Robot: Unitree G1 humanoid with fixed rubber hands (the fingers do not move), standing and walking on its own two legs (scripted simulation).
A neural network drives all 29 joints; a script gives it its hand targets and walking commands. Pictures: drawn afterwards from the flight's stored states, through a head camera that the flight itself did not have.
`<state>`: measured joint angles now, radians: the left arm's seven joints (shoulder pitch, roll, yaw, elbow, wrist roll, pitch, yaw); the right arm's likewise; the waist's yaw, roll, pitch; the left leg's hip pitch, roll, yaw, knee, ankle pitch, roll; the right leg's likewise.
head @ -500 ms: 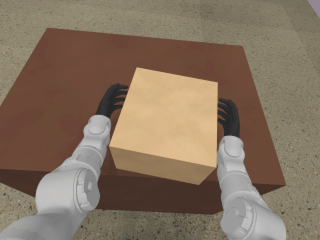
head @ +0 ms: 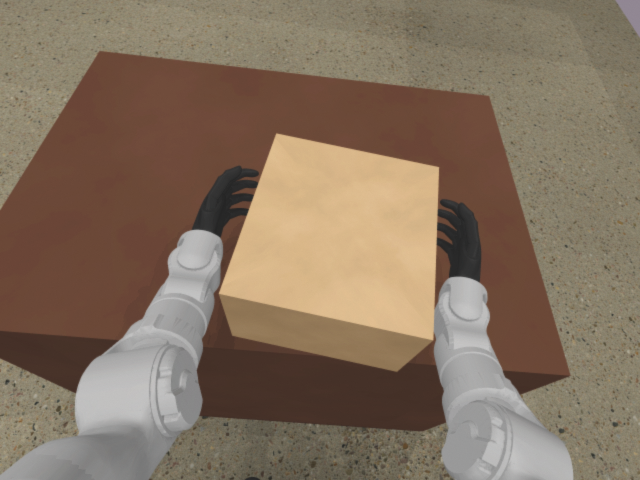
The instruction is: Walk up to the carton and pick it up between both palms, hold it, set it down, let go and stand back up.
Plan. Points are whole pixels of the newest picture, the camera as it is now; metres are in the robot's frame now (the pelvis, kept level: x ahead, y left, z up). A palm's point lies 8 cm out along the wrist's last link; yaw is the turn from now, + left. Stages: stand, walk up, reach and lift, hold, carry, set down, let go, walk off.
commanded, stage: reach and lift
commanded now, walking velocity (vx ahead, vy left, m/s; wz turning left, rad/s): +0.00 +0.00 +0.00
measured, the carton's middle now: (335, 251) +0.42 -0.02 -0.02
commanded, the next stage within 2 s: none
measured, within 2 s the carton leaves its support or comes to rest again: leaves its support in 0.28 s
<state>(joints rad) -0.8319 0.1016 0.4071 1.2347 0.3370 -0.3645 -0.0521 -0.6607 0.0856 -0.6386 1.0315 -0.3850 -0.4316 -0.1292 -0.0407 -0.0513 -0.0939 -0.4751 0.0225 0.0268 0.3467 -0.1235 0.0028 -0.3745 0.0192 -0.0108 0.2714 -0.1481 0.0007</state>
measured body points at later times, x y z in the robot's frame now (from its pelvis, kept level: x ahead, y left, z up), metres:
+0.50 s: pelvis -0.01 +0.00 +0.00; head +0.04 +0.02 +0.45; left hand +0.41 +0.15 +0.04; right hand +0.38 -0.18 +0.05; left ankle +0.01 +0.11 -0.75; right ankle -0.03 -0.12 -0.75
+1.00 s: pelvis -0.01 +0.00 +0.01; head -0.01 +0.03 +0.45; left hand +0.39 +0.16 +0.09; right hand +0.38 -0.18 +0.10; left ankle +0.01 +0.11 -0.75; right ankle -0.03 -0.12 -0.75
